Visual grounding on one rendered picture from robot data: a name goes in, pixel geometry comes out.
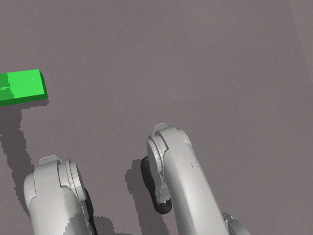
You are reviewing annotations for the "right robot foot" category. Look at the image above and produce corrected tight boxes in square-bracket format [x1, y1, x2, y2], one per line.
[141, 156, 172, 214]

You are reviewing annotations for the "carton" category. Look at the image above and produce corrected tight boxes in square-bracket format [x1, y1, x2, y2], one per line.
[0, 69, 48, 107]

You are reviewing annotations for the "left robot foot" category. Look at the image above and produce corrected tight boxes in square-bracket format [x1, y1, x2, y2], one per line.
[85, 189, 98, 235]

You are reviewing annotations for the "right robot hand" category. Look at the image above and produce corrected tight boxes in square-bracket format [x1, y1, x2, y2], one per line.
[222, 212, 251, 235]

